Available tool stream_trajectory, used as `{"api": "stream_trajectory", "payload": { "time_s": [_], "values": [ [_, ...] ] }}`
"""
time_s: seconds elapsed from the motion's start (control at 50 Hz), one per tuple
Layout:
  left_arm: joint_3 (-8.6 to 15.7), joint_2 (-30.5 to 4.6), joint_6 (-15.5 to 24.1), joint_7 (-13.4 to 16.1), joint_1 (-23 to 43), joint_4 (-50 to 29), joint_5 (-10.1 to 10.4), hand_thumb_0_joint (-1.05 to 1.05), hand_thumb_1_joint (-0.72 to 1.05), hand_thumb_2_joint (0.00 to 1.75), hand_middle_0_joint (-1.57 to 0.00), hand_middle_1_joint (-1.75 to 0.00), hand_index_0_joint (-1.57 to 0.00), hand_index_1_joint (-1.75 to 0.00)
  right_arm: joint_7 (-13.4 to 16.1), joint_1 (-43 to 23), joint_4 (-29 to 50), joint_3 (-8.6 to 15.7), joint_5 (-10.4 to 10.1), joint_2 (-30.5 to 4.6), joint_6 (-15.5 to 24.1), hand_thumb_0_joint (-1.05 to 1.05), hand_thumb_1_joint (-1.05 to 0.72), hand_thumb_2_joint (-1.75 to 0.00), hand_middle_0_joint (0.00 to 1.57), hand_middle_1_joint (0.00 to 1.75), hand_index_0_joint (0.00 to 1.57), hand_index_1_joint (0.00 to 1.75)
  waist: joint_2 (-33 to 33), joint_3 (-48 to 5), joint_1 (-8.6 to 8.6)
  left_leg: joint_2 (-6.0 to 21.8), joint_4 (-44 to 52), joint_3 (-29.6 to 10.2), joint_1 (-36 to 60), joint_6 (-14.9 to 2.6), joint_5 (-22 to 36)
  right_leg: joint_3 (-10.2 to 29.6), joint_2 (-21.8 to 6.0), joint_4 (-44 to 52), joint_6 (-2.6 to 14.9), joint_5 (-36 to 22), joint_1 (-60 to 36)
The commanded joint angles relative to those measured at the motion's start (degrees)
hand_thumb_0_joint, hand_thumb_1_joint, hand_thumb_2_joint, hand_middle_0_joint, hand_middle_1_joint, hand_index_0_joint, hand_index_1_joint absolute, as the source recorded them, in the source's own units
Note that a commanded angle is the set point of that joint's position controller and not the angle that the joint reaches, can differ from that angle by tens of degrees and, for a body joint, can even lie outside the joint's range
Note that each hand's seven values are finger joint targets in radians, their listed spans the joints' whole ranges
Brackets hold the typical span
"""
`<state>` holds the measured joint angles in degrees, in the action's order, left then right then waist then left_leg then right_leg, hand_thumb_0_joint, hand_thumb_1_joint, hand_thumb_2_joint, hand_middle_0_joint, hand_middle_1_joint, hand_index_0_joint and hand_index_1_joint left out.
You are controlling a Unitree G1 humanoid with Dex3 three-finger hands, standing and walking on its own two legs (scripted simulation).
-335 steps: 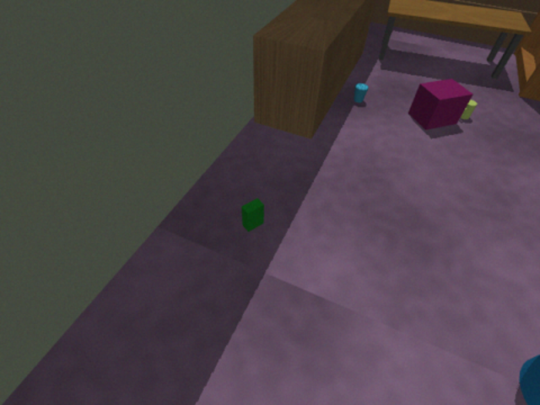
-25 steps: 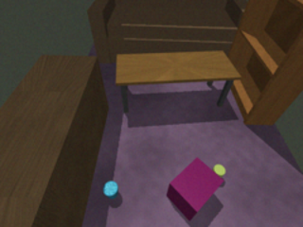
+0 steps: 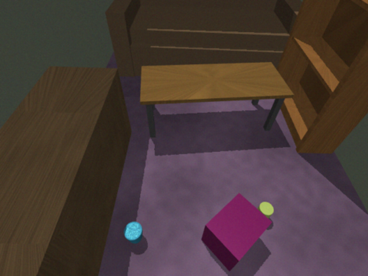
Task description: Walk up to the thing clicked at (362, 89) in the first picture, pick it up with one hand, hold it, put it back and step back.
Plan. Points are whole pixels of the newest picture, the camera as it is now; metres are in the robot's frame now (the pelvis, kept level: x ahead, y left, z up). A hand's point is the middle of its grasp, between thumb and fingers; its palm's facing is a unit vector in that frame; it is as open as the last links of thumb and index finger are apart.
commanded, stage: stand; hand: left
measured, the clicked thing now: (134, 234) +0.44 +0.24 -0.73
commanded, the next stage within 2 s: none
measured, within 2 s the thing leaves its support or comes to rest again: neither
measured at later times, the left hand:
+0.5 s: hand out of the picture +0.09 +0.25 -0.16, palm faces -0.04 -0.94 -0.34, open 7.4 cm
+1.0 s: hand out of the picture +0.09 +0.24 -0.16, palm faces -0.03 -0.94 -0.34, open 7.4 cm
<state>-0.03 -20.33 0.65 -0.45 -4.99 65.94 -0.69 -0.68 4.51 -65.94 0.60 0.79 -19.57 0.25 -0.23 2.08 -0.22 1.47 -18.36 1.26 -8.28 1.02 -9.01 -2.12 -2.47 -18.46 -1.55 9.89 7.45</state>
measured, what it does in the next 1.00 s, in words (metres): stands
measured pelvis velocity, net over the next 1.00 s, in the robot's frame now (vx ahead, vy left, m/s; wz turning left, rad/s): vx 0.01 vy -0.01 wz -0.01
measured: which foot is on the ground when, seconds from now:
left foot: down 0.00-1.00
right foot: down 0.00-1.00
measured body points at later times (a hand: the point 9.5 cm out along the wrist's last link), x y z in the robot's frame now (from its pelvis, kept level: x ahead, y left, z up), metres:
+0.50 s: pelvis +0.01 -0.01 +0.00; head +0.03 -0.01 +0.45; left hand +0.09 +0.29 -0.13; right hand +0.09 -0.31 -0.13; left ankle +0.01 +0.13 -0.75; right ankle +0.00 -0.13 -0.75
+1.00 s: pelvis +0.01 -0.01 +0.00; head +0.02 -0.01 +0.45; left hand +0.09 +0.29 -0.13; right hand +0.09 -0.31 -0.13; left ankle +0.01 +0.13 -0.75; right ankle +0.00 -0.13 -0.75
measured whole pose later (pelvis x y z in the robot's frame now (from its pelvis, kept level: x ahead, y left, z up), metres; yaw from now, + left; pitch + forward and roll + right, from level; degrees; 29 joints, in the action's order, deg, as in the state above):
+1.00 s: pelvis +0.01 -0.01 +0.00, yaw +0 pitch -2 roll +0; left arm -0.1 -20.3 0.5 -0.3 -6.1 64.8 -0.6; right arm -0.4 5.3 -65.5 0.4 0.6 -19.9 0.1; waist -0.2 2.4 -0.1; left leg 2.6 -17.2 1.3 -5.8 2.0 -9.8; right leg -2.1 -1.3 -17.4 -0.6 10.7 5.1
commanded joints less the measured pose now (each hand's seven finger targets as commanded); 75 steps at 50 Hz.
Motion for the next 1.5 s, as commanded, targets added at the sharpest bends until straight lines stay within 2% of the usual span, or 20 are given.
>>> {"api": "stream_trajectory", "payload": {
  "time_s": [0.0, 0.14, 0.22, 0.34, 0.38, 0.44, 0.46, 0.48, 0.54, 0.6, 0.62, 0.64, 0.78, 1.04, 1.22, 1.48],
  "values": [
    [2.2, -11.7, 1.4, 0.8, 2.1, -3.8, 0.1, 0.0, 0.9, 0.9, -0.2, -0.3, -0.2, -0.3, 0.7, -2.8, 3.3, 2.3, -0.1, -12.9, 1.5, 0.0, -0.9, -0.9, 0.2, 0.3, 0.2, 0.3, 1.3, -5.7, -0.23, 6.8, 2.1, -5.1, 2.6, -1.33, 9.4, 4.9, -6.2, 2.6, 1.9, -8.1, -1.7],
    [2.2, -12.1, 1.5, 1.0, 1.9, -4.0, 0.2, 0.0, 0.9, 0.9, -0.2, -0.3, -0.2, -0.3, 0.7, -3.3, 3.3, 2.1, -0.3, -12.3, 1.3, 0.0, -0.9, -0.9, 0.2, 0.3, 0.2, 0.3, 0.3, -5.3, -0.25, 6.9, 1.9, -4.6, 3.7, -1.23, 10.4, 4.7, -6.1, 2.8, 1.87, -9.9, -1.8],
    [2.4, -12.1, 1.3, 1.0, 2.3, -4.1, 0.2, 0.0, 0.9, 0.9, -0.2, -0.3, -0.2, -0.3, 0.9, -3.2, 3.4, 2.2, -0.3, -12.6, 1.2, 0.0, -0.9, -0.9, 0.2, 0.3, 0.2, 0.3, 1.0, -4.8, -0.37, 6.7, 2.3, -4.5, 2.9, -1.21, 7.7, 4.9, -6.2, 3.3, 1.9, -7.8, -2.2],
    [2.4, -12.2, 1.2, 0.9, 1.6, -4.1, 0.2, 0.0, 0.9, 0.9, -0.2, -0.3, -0.2, -0.3, 0.9, -3.0, 3.4, 2.0, -0.3, -12.6, 1.3, 0.0, -0.9, -0.9, 0.2, 0.3, 0.2, 0.3, 1.3, -4.4, -0.07, 6.7, 2.9, -4.6, 3.0, -1.09, 6.8, 5.0, -6.0, 3.6, 1.92, -6.3, -1.5],
    [2.5, -12.4, 1.3, 1.0, 2.2, -4.3, 0.1, 0.0, 0.9, 0.9, -0.2, -0.3, -0.2, -0.3, 0.9, -2.9, 3.6, 2.1, -0.2, -12.4, 1.2, 0.0, -0.9, -0.9, 0.2, 0.3, 0.2, 0.3, -0.6, -5.3, -0.2, 7.1, 2.3, -4.7, 3.7, -1.28, 9.9, 4.7, -6.1, 2.8, 2.12, -9.4, -2.4],
    [2.5, -12.2, 1.2, 1.0, 1.6, -4.3, 0.2, 0.0, 0.9, 0.9, -0.2, -0.3, -0.2, -0.3, 1.0, -2.8, 3.5, 2.1, -0.3, -12.5, 1.4, 0.0, -0.9, -0.9, 0.2, 0.3, 0.2, 0.3, 0.7, -5.3, -0.12, 7.1, 2.5, -4.6, 4.4, -1.02, 12.2, 4.3, -5.7, 2.4, 2.05, -11.0, -2.5],
    [2.4, -12.1, 1.3, 1.0, 1.8, -4.4, 0.2, 0.0, 0.9, 0.9, -0.2, -0.3, -0.2, -0.3, 0.9, -2.6, 3.5, 2.1, -0.3, -12.6, 1.4, 0.0, -0.9, -0.9, 0.2, 0.3, 0.2, 0.3, 0.0, -5.4, -0.16, 7.1, 2.1, -4.4, 4.2, -1.07, 12.4, 4.4, -6.0, 2.4, 2.08, -12.0, -2.9],
    [2.4, -12.0, 1.2, 1.0, 1.9, -4.3, 0.3, 0.0, 0.9, 0.9, -0.2, -0.3, -0.2, -0.3, 1.0, -2.7, 3.4, 2.0, -0.3, -12.6, 1.2, 0.0, -0.9, -0.9, 0.2, 0.3, 0.2, 0.3, 0.4, -4.6, -0.08, 6.8, 2.3, -4.1, 3.7, -1.05, 10.3, 4.8, -6.0, 3.0, 1.99, -10.3, -2.4],
    [2.5, -12.2, 1.2, 1.0, 1.6, -4.5, 0.2, 0.0, 0.9, 0.9, -0.2, -0.3, -0.2, -0.3, 1.0, -2.6, 3.5, 2.2, -0.3, -12.8, 1.3, 0.0, -0.9, -0.9, 0.2, 0.3, 0.2, 0.3, 0.6, -5.8, -0.1, 7.1, 2.1, -4.3, 4.4, -1.03, 12.2, 4.6, -6.1, 2.6, 2.11, -12.2, -3.4],
    [2.3, -11.8, 1.2, 1.0, 1.3, -4.5, 0.1, 0.0, 0.9, 0.9, -0.2, -0.3, -0.2, -0.3, 1.0, -2.6, 3.6, 2.1, -0.3, -12.7, 1.3, 0.0, -0.9, -0.9, 0.2, 0.3, 0.2, 0.3, 0.9, -5.1, 0.03, 7.1, 2.4, -4.2, 4.5, -1.04, 11.3, 4.5, -5.9, 2.8, 1.98, -11.4, -2.7],
    [2.3, -12.0, 1.1, 1.0, 1.5, -4.3, 0.2, 0.0, 0.9, 0.9, -0.2, -0.3, -0.2, -0.3, 1.0, -2.7, 3.6, 2.0, -0.3, -12.5, 1.1, 0.0, -0.9, -0.9, 0.2, 0.3, 0.2, 0.3, 0.5, -4.1, -0.02, 6.7, 2.7, -4.1, 3.3, -0.98, 8.6, 4.5, -5.9, 3.5, 1.93, -8.8, -2.5],
    [2.5, -12.6, 1.2, 1.1, 1.8, -4.4, 0.2, 0.0, 0.9, 0.9, -0.2, -0.3, -0.2, -0.3, 1.0, -2.3, 3.5, 2.0, -0.3, -12.3, 1.1, 0.0, -0.9, -0.9, 0.2, 0.3, 0.2, 0.3, -0.3, -3.9, -0.19, 6.8, 2.9, -4.3, 3.3, -1.01, 8.6, 4.7, -5.9, 3.5, 2.03, -8.6, -2.7],
    [2.4, -12.3, 1.2, 1.1, 1.2, -4.6, 0.2, 0.0, 0.9, 0.9, -0.2, -0.3, -0.2, -0.3, 0.9, -2.4, 3.8, 2.1, -0.3, -12.5, 1.1, 0.0, -0.9, -0.9, 0.2, 0.3, 0.2, 0.3, 0.6, -4.9, -0.02, 7.0, 2.3, -4.2, 4.5, -1.1, 10.6, 4.6, -5.9, 3.1, 2.31, -10.9, -2.9],
    [2.8, -12.5, 0.9, 0.9, 1.4, -4.7, 0.3, 0.0, 0.9, 0.9, -0.2, -0.3, -0.2, -0.3, 1.1, -1.4, 4.1, 1.6, -0.2, -12.4, 1.2, 0.0, -0.9, -0.9, 0.2, 0.3, 0.2, 0.3, 0.7, -3.5, -0.03, 6.8, 3.4, -4.2, 3.5, -0.93, 8.0, 5.1, -5.7, 3.3, 2.42, -7.6, -2.1],
    [2.5, -12.3, 1.0, 0.9, 0.3, -4.8, 0.1, 0.0, 0.9, 0.9, -0.2, -0.3, -0.2, -0.3, 1.0, -1.3, 4.3, 1.8, -0.3, -12.9, 1.2, 0.0, -0.9, -0.9, 0.2, 0.3, 0.2, 0.3, 0.4, -4.6, 0.1, 7.1, 2.6, -4.2, 4.8, -1.41, 9.1, 4.9, -5.8, 3.2, 2.5, -9.4, -2.1],
    [2.6, -12.5, 1.0, 1.0, 0.6, -4.9, 0.2, 0.0, 0.9, 0.9, -0.2, -0.3, -0.2, -0.3, 1.0, -1.0, 4.4, 1.7, -0.2, -12.7, 1.2, 0.0, -0.9, -0.9, 0.2, 0.3, 0.2, 0.3, 0.8, -3.7, 0.19, 6.9, 2.8, -4.2, 3.8, -1.13, 8.6, 5.0, -5.6, 3.1, 2.56, -8.7, -2.1]
  ]
}}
